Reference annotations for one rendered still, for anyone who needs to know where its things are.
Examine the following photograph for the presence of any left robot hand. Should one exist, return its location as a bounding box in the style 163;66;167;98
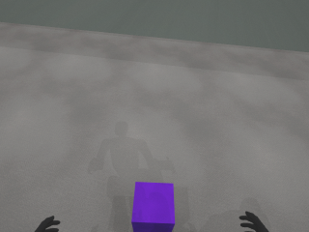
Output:
35;216;61;232

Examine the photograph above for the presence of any right robot hand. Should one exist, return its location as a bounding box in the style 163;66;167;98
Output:
239;211;268;232

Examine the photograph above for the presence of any carton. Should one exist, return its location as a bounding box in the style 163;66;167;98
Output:
131;182;175;232

